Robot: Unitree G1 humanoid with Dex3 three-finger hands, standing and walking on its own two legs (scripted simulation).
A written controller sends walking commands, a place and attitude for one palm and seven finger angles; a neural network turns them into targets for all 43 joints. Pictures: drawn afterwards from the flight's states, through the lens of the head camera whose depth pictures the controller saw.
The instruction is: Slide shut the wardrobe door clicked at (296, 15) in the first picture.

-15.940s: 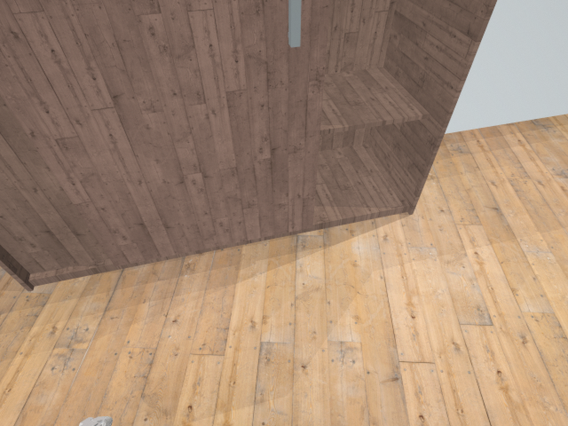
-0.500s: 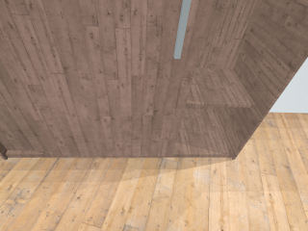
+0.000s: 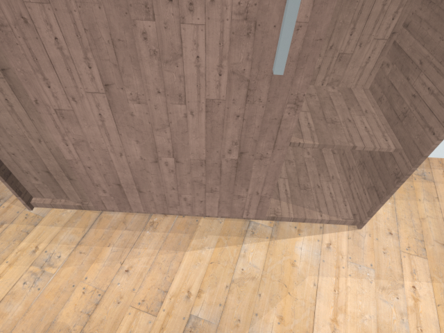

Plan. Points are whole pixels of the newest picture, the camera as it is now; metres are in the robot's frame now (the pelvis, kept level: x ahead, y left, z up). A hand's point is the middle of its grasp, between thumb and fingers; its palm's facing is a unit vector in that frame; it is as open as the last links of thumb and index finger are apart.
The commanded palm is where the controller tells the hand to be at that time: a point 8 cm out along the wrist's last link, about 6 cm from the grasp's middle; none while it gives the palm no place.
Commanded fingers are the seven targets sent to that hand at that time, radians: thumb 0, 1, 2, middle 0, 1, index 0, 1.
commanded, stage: come to a stop and stand still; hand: left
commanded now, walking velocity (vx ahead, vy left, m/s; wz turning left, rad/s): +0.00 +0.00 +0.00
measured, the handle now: (291, 3) +0.73 -0.07 +0.27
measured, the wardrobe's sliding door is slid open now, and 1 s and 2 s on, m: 0.49 0.49 0.49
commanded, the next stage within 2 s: look again from close up in 0.36 s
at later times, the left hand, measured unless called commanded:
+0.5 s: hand out of the picture +0.05 +0.17 -0.17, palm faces +0.00 -0.98 -0.21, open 7.3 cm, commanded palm none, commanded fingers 0.00 0.90 0.90 -0.20 -0.30 -0.20 -0.30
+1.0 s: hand out of the picture -0.01 +0.14 -0.17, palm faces +0.03 -0.99 -0.16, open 7.3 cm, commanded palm none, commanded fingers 0.00 0.90 0.90 -0.20 -0.30 -0.20 -0.30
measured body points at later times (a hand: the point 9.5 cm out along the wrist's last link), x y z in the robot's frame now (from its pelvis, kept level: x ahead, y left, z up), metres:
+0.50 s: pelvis +0.03 +0.00 +0.01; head +0.04 -0.01 +0.46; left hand +0.05 +0.22 -0.15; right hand +0.03 -0.23 -0.16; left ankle +0.03 +0.10 -0.73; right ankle -0.04 -0.12 -0.73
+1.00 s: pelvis +0.02 -0.01 +0.01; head +0.03 -0.01 +0.46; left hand -0.01 +0.19 -0.15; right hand +0.01 -0.23 -0.16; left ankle +0.03 +0.10 -0.73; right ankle -0.04 -0.12 -0.73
